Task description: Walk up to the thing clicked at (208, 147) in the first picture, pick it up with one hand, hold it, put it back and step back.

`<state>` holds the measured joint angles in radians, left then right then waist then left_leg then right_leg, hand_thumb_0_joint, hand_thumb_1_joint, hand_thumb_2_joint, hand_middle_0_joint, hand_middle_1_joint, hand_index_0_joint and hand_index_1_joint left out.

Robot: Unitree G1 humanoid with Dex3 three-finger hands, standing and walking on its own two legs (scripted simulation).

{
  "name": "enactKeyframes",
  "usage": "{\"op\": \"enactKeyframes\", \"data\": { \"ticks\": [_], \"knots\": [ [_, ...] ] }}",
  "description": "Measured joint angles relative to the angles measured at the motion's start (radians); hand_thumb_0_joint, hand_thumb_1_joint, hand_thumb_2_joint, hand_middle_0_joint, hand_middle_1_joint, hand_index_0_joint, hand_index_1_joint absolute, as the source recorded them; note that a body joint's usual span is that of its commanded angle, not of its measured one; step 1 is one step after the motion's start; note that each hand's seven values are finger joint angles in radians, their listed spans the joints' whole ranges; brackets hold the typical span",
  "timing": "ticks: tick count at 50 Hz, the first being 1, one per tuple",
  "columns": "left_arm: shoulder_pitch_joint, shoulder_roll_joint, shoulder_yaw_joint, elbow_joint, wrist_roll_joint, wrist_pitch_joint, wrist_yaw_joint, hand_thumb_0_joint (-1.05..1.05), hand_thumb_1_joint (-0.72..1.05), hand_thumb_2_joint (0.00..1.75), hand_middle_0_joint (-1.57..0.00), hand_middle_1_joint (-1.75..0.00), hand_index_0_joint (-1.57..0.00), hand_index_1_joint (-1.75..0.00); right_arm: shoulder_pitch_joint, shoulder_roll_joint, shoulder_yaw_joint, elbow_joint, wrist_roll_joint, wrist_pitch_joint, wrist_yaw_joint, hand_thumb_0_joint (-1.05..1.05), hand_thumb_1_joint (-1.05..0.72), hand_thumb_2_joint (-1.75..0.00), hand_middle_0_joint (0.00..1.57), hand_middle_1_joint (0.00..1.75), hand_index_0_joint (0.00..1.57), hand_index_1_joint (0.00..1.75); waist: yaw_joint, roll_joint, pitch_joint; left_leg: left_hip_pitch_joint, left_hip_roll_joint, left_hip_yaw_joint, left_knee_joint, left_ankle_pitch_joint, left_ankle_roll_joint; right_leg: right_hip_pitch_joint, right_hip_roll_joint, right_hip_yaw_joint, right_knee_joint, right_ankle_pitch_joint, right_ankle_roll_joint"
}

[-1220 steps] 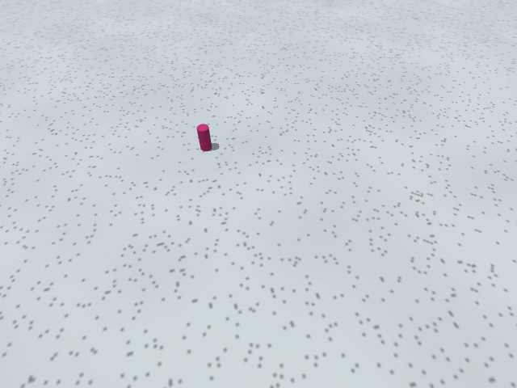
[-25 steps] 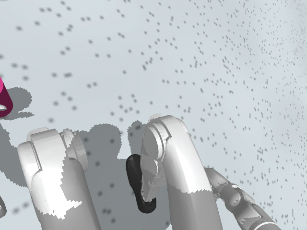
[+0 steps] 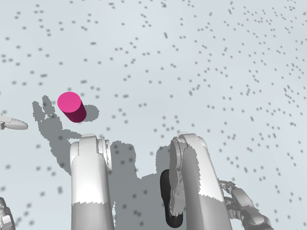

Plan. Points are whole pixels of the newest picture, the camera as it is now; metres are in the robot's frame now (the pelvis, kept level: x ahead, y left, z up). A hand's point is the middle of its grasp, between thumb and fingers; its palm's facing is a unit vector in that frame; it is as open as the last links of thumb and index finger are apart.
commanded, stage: home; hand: left
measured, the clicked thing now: (73, 108) +0.44 +0.26 -0.27
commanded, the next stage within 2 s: none
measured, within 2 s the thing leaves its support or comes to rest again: neither
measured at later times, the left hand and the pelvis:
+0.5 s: hand out of the picture +0.28 +0.29 +0.12, palm faces +0.26 -0.86 -0.43, open 17.5 cm; pelvis +0.04 -0.01 +0.22, yaw +8 degrees
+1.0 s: hand out of the picture +0.23 +0.23 +0.31, palm faces +0.27 -0.91 -0.32, open 17.5 cm; pelvis +0.09 +0.01 +0.36, yaw +10 degrees
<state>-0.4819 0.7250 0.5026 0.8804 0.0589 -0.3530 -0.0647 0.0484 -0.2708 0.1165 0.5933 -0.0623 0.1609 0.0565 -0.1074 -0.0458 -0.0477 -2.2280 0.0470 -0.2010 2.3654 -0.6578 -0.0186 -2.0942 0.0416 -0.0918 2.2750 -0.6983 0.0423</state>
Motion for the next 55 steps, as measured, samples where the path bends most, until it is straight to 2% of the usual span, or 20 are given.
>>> {"op": "enactKeyframes", "data": {
  "ticks": [3,7,11,15,22,29,40,48,55],
  "knots": [
    [0.056,-0.029,-0.035,-0.075,-0.009,0.070,0.022,-0.01,-0.50,0.07,-0.06,-0.05,-0.07,-0.05,0.022,0.003,-0.046,0.010,0.026,0.010,-0.006,0.00,-0.90,-0.90,0.21,0.30,0.20,0.30,0.027,0.028,-0.032,0.025,0.005,0.033,-0.059,0.001,0.004,0.012,-0.007,0.024,-0.041,-0.002,0.003],
    [0.172,-0.117,-0.105,-0.224,-0.017,0.176,0.043,-0.01,-0.52,0.06,-0.06,-0.05,-0.06,-0.05,0.036,0.005,-0.088,0.002,0.062,0.020,-0.020,0.00,-0.90,-0.90,0.21,0.30,0.20,0.30,0.058,0.056,-0.064,0.092,0.014,0.067,-0.154,0.000,0.004,0.060,-0.012,0.046,-0.119,-0.002,0.006],
    [0.300,-0.210,-0.171,-0.385,-0.023,0.260,0.066,-0.01,-0.54,0.06,-0.06,-0.05,-0.06,-0.05,0.034,0.016,-0.107,-0.033,0.092,0.017,-0.044,0.01,-0.90,-0.90,0.21,0.30,0.20,0.30,0.069,0.060,-0.076,0.203,0.021,0.089,-0.276,0.002,-0.003,0.154,-0.017,0.055,-0.226,0.003,-0.004],
    [0.382,-0.271,-0.212,-0.478,-0.026,0.331,0.096,-0.01,-0.54,0.06,-0.06,-0.05,-0.06,-0.05,0.030,0.027,-0.114,-0.065,0.107,-0.002,-0.078,0.01,-0.90,-0.90,0.21,0.30,0.20,0.30,0.072,0.049,-0.087,0.342,0.023,0.104,-0.410,0.010,-0.013,0.281,-0.024,0.057,-0.346,0.008,-0.020],
    [0.474,-0.316,-0.258,-0.516,-0.038,0.407,0.157,-0.01,-0.55,0.05,-0.06,-0.05,-0.06,-0.05,0.029,0.031,-0.125,-0.087,0.105,-0.065,-0.134,0.01,-0.90,-0.90,0.21,0.30,0.20,0.30,0.068,0.047,-0.115,0.602,0.021,0.115,-0.630,0.027,-0.022,0.538,-0.035,0.049,-0.559,0.020,-0.036],
    [0.568,-0.387,-0.337,-0.551,-0.053,0.488,0.187,-0.01,-0.55,0.05,-0.06,-0.05,-0.06,-0.05,0.071,0.024,-0.127,-0.098,0.104,-0.119,-0.163,0.01,-0.90,-0.90,0.21,0.30,0.20,0.30,0.065,0.057,-0.124,0.855,0.019,0.129,-0.833,0.053,-0.018,0.795,-0.041,0.048,-0.771,0.052,-0.032],
    [0.779,-0.462,-0.438,-0.739,-0.072,0.614,0.244,-0.01,-0.52,0.07,-0.06,-0.05,-0.06,-0.05,0.193,0.063,-0.101,-0.107,0.106,-0.160,-0.220,0.01,-0.90,-0.90,0.21,0.30,0.20,0.30,0.057,0.062,-0.117,1.241,0.012,0.148,-1.138,0.117,-0.005,1.191,-0.050,0.047,-1.100,0.130,-0.021],
    [0.934,-0.495,-0.508,-0.907,-0.077,0.661,0.254,-0.01,-0.54,0.06,-0.06,-0.05,-0.06,-0.05,0.246,0.077,-0.091,-0.128,0.097,-0.199,-0.246,0.01,-0.90,-0.90,0.21,0.30,0.20,0.30,0.061,0.093,-0.126,1.446,0.007,0.167,-1.287,0.150,0.007,1.398,-0.056,0.057,-1.265,0.176,-0.009],
    [0.982,-0.508,-0.519,-0.957,-0.072,0.657,0.235,-0.01,-0.56,0.05,-0.06,-0.05,-0.06,-0.05,0.237,0.082,-0.084,-0.141,0.087,-0.228,-0.244,0.01,-0.89,-0.90,0.21,0.30,0.20,0.30,0.075,0.093,-0.102,1.523,0.002,0.170,-1.343,0.171,0.007,1.473,-0.061,0.057,-1.317,0.195,-0.008]
  ]
}}
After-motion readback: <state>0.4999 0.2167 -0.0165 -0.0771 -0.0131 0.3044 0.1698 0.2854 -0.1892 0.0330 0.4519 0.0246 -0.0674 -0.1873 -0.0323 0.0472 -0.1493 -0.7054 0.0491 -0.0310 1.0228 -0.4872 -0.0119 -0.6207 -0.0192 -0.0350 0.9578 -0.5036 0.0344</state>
